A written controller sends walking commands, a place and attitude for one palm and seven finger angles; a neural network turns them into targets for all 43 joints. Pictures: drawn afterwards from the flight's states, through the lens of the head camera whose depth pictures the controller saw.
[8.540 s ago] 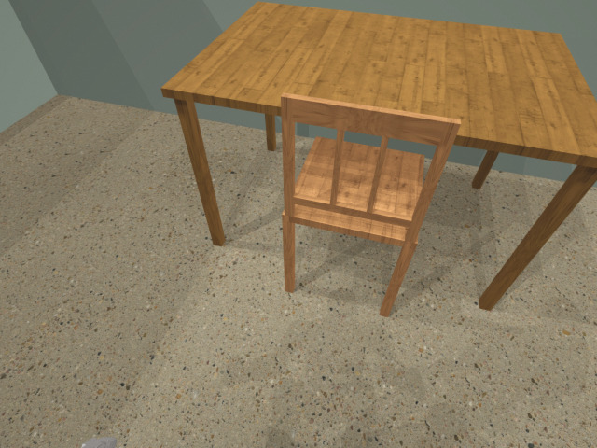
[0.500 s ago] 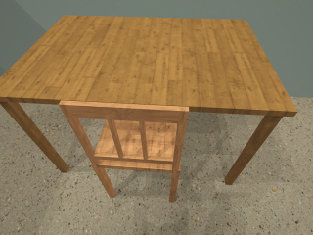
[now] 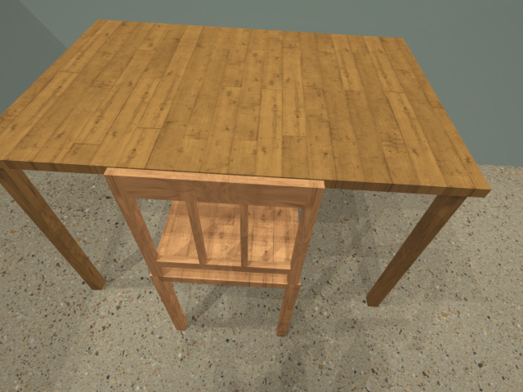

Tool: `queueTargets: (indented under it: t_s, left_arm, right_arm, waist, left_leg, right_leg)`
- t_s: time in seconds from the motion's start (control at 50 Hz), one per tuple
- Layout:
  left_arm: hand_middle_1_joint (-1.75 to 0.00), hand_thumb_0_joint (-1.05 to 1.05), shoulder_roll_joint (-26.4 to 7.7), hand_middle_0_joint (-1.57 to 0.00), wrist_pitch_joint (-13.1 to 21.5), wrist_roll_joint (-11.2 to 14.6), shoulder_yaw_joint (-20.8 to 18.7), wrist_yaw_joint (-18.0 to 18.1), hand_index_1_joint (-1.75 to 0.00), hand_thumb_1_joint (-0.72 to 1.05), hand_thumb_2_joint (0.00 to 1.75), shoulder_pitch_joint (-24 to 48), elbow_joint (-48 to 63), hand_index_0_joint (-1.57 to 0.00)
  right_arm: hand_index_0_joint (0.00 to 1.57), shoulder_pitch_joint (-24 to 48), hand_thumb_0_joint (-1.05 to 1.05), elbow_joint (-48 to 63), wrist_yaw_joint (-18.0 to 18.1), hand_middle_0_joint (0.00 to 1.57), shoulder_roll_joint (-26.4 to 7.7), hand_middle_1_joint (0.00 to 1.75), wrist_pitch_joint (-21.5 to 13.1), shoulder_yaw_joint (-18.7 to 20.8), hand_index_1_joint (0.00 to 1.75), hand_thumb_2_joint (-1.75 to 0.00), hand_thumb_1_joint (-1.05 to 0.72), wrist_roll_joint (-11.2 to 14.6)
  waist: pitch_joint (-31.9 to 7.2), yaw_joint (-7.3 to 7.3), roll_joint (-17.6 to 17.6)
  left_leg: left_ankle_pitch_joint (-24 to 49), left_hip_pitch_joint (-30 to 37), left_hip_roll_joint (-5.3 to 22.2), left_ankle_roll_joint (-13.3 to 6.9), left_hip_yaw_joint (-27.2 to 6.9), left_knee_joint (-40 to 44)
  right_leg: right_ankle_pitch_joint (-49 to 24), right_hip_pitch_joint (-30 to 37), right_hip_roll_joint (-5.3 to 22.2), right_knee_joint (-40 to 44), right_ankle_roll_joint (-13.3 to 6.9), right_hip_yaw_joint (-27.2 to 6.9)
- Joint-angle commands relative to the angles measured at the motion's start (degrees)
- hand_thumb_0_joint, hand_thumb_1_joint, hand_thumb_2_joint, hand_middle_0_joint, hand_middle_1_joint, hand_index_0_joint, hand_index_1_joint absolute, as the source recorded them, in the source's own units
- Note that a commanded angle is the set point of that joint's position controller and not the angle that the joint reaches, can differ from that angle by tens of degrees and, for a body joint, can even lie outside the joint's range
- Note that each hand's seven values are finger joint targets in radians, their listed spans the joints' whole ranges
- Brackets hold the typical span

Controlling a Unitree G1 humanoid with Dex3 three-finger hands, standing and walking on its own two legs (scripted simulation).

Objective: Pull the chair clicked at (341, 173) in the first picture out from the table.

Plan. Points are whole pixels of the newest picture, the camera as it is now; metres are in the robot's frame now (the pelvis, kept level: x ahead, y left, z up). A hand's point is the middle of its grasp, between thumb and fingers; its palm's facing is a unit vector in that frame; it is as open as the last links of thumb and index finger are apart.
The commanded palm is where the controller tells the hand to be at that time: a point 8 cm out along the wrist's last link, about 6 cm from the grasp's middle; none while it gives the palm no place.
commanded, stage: look again from close up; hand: left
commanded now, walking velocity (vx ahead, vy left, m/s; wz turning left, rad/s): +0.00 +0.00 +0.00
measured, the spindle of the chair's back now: (197, 233) +0.45 +0.17 -0.12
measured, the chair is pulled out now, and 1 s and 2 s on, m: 0.00 0.00 0.00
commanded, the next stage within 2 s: none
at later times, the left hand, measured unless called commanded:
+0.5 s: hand out of the picture -0.01 +0.17 -0.17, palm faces +0.00 -0.98 -0.20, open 7.4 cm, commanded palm none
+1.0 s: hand out of the picture -0.02 +0.15 -0.17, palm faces +0.01 -0.98 -0.18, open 7.4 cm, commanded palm none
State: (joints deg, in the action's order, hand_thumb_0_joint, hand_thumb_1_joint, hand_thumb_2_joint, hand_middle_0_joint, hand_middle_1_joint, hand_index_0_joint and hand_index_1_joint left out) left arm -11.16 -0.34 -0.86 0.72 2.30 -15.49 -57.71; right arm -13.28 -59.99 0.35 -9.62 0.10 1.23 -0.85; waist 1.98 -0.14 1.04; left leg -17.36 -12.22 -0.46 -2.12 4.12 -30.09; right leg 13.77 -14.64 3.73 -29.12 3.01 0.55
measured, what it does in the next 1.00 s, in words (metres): stands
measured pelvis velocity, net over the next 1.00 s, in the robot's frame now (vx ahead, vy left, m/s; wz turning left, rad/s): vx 0.00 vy -0.01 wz -0.02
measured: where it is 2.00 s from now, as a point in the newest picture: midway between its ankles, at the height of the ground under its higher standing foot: outside the picture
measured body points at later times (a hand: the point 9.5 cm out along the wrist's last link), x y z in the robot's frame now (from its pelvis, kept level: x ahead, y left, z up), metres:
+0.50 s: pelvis +0.00 +0.00 +0.01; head +0.00 +0.00 +0.45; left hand -0.01 +0.22 -0.15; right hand +0.00 -0.22 -0.16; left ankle -0.01 +0.09 -0.73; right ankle +0.02 -0.15 -0.73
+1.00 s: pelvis +0.00 -0.01 +0.01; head +0.01 -0.01 +0.46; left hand -0.02 +0.20 -0.15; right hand -0.02 -0.21 -0.16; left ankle -0.01 +0.09 -0.73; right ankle +0.02 -0.15 -0.73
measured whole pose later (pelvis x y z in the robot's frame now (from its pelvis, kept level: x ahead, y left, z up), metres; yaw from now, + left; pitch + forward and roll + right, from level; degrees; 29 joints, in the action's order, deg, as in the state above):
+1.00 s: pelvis +0.00 -0.01 +0.01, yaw -1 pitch -2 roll +0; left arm -6.9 1.0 -0.8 0.9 2.7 -19.4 -63.8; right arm -17.0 -67.0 1.1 -6.7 -0.7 0.9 -0.2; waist 1.7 -0.1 -0.1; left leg -14.7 -8.0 -0.2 -1.4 5.2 -24.2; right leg 12.0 -11.9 3.2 -25.5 2.4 -0.4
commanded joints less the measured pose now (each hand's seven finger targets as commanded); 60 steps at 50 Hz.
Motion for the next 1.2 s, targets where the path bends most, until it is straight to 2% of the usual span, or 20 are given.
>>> queueTargets:
  t_s: [0.0, 0.3, 0.42, 0.52, 0.56, 0.6, 0.66, 0.78, 1.02, 1.12, 1.14, 1.18]
  left_arm:
    - [-0.30, 0.00, -5.75, -0.20, 1.46, 0.08, -1.40, 0.36, -0.30, 0.90, 0.90, -2.83, 1.32, -0.20]
    - [-0.30, 0.00, -3.63, -0.20, 1.64, 0.03, -0.95, 0.54, -0.30, 0.90, 0.90, -5.28, -3.38, -0.20]
    - [-0.30, 0.00, -2.96, -0.20, 1.78, 0.06, -0.90, 0.57, -0.30, 0.90, 0.90, -5.99, -4.17, -0.20]
    - [-0.30, 0.00, -2.42, -0.20, 1.87, 0.07, -0.86, 0.58, -0.30, 0.90, 0.90, -6.53, -4.49, -0.20]
    - [-0.30, 0.00, -2.42, -0.20, 1.79, 0.05, -0.83, 0.56, -0.30, 0.90, 0.90, -6.67, -4.40, -0.20]
    - [-0.30, 0.00, -2.21, -0.20, 1.88, 0.05, -0.87, 0.59, -0.30, 0.90, 0.90, -7.00, -4.63, -0.20]
    - [-0.30, 0.00, -1.87, -0.20, 1.83, 0.04, -0.82, 0.55, -0.30, 0.90, 0.90, -7.35, -4.61, -0.20]
    - [-0.30, 0.00, -1.46, -0.20, 2.02, 0.05, -0.90, 0.59, -0.30, 0.90, 0.90, -7.94, -4.64, -0.20]
    - [-0.30, 0.00, -0.88, -0.20, 2.21, 0.10, -0.96, 0.67, -0.30, 0.90, 0.90, -8.87, -4.77, -0.20]
    - [-0.30, 0.00, -0.95, -0.20, 2.17, 0.07, -0.90, 0.68, -0.30, 0.90, 0.90, -8.72, -4.73, -0.20]
    - [-0.30, 0.00, -0.99, -0.20, 2.09, 0.13, -0.89, 0.63, -0.30, 0.90, 0.90, -8.98, -4.61, -0.20]
    - [-0.30, 0.00, -1.03, -0.20, 2.17, 0.11, -0.92, 0.66, -0.30, 0.90, 0.90, -8.97, -4.61, -0.20]
  right_arm:
    - [0.20, -0.98, 0.00, 1.33, 0.47, 0.20, -6.98, 0.30, -1.67, 1.24, 0.30, -0.90, -0.90, 0.31]
    - [0.20, -3.10, 0.00, -3.74, 0.70, 0.20, -5.25, 0.30, -1.77, 0.64, 0.30, -0.90, -0.90, 0.62]
    - [0.20, -4.04, 0.00, -4.57, 0.74, 0.20, -4.50, 0.30, -1.70, 0.49, 0.30, -0.90, -0.90, 0.67]
    - [0.20, -4.88, 0.00, -5.12, 0.79, 0.20, -3.80, 0.30, -1.62, 0.45, 0.30, -0.90, -0.90, 0.69]
    - [0.20, -5.04, 0.00, -5.21, 0.81, 0.20, -3.65, 0.30, -1.64, 0.51, 0.30, -0.90, -0.90, 0.72]
    - [0.20, -5.47, 0.00, -5.46, 0.83, 0.20, -3.28, 0.30, -1.67, 0.42, 0.30, -0.90, -0.90, 0.74]
    - [0.20, -5.83, 0.00, -5.53, 0.84, 0.20, -3.06, 0.30, -1.60, 0.43, 0.30, -0.90, -0.90, 0.73]
    - [0.20, -6.71, 0.00, -5.77, 0.85, 0.20, -2.50, 0.30, -1.61, 0.41, 0.30, -0.90, -0.90, 0.75]
    - [0.20, -7.91, 0.00, -6.19, 1.05, 0.20, -1.73, 0.30, -1.77, 0.28, 0.30, -0.90, -0.90, 0.79]
    - [0.20, -8.28, 0.00, -6.33, 1.01, 0.20, -1.59, 0.30, -1.62, 0.22, 0.30, -0.90, -0.90, 0.79]
    - [0.20, -8.03, 0.00, -6.20, 1.04, 0.20, -1.53, 0.30, -1.58, 0.26, 0.30, -0.90, -0.90, 0.82]
    - [0.20, -8.15, 0.00, -6.19, 1.04, 0.20, -1.45, 0.30, -1.56, 0.27, 0.30, -0.90, -0.90, 0.78]
  waist:
    - [-1.27, 0.00, -1.71]
    - [1.99, 0.02, -1.46]
    - [2.80, -0.04, -0.07]
    - [3.11, -0.12, -0.31]
    - [3.28, -0.08, -1.73]
    - [3.05, -0.06, -0.65]
    - [4.28, 0.00, -1.29]
    - [3.80, -0.12, -0.08]
    - [2.72, -0.14, -0.62]
    - [3.72, -0.24, -0.09]
    - [4.08, -0.07, -0.93]
    - [3.43, -0.17, -0.71]
  left_leg:
    - [11.37, 0.32, 6.00, 0.25, -6.63, 7.83]
    - [8.66, 1.44, 5.83, 0.40, -6.26, 11.31]
    - [7.58, 1.65, 5.73, 0.43, -6.01, 11.80]
    - [7.07, 1.63, 5.55, 0.50, -5.99, 11.86]
    - [6.74, 1.51, 5.54, 0.54, -5.90, 12.07]
    - [6.83, 1.63, 5.57, 0.56, -5.94, 12.14]
    - [4.86, 1.04, 5.49, 0.56, -6.11, 12.67]
    - [5.27, 1.49, 5.43, 0.60, -5.85, 12.29]
    - [8.96, 2.79, 5.64, 0.63, -5.34, 11.24]
    - [7.95, 2.20, 5.69, 0.77, -5.22, 11.38]
    - [7.37, 2.29, 5.73, 0.73, -5.12, 11.58]
    - [7.62, 2.47, 5.63, 0.81, -5.10, 11.13]
  right_leg:
    - [-7.38, 1.62, 2.18, 3.73, -3.00, -2.05]
    - [-7.07, 1.91, 2.50, 6.19, -2.88, -2.44]
    - [-6.61, 1.55, 2.50, 6.86, -3.02, -2.83]
    - [-6.00, 1.21, 2.35, 7.29, -3.18, -3.09]
    - [-5.55, 1.23, 2.19, 7.50, -3.14, -2.91]
    - [-5.73, 1.50, 2.29, 7.53, -3.17, -2.87]
    - [-4.40, 0.57, 2.05, 7.92, -3.23, -2.99]
    - [-4.43, 0.43, 2.00, 8.10, -3.32, -3.40]
    - [-6.94, 0.90, 2.07, 7.98, -3.59, -3.67]
    - [-5.69, 0.31, 1.90, 8.29, -3.63, -3.89]
    - [-4.98, -0.08, 1.69, 8.62, -3.63, -3.86]
    - [-5.19, 0.09, 1.84, 8.59, -3.72, -4.11]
